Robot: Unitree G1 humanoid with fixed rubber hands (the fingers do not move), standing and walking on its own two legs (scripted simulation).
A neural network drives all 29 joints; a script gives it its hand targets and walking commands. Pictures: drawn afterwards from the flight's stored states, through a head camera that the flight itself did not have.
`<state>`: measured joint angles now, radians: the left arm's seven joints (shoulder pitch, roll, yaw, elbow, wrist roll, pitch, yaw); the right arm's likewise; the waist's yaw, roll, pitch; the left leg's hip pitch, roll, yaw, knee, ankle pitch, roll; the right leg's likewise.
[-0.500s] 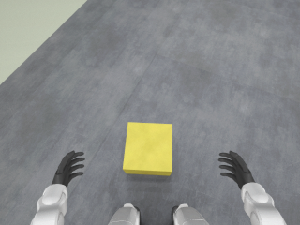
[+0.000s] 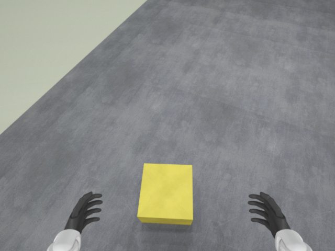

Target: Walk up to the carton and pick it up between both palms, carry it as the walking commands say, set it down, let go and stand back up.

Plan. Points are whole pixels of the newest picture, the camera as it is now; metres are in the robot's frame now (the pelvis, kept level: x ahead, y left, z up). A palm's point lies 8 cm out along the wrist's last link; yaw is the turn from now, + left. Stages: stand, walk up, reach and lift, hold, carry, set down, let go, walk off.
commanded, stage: let go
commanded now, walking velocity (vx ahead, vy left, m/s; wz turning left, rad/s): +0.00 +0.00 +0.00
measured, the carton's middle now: (167, 193) +0.43 +0.04 -0.69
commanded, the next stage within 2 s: stand in 0.02 s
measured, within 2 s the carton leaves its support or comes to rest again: neither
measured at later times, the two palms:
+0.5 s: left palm out of the picture +0.12 +0.26 -0.05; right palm out of the picture +0.10 -0.25 -0.07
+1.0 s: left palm out of the picture +0.07 +0.26 -0.07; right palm out of the picture +0.04 -0.25 -0.10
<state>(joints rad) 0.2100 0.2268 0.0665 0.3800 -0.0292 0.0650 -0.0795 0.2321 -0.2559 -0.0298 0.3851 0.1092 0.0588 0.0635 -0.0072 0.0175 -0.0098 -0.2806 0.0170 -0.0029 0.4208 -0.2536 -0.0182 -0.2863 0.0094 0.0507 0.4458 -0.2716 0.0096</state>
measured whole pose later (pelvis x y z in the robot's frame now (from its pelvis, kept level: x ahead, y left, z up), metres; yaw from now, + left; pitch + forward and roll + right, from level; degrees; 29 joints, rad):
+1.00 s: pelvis -0.07 +0.00 -0.01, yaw +0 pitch -3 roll +0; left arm 0.28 0.25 0.07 0.59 0.02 -0.02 -0.01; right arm 0.29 -0.26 -0.05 0.71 0.04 -0.04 0.01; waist -0.01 0.02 -0.08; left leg -0.28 0.01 0.00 0.59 -0.26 -0.02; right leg -0.28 0.01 0.05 0.61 -0.28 0.01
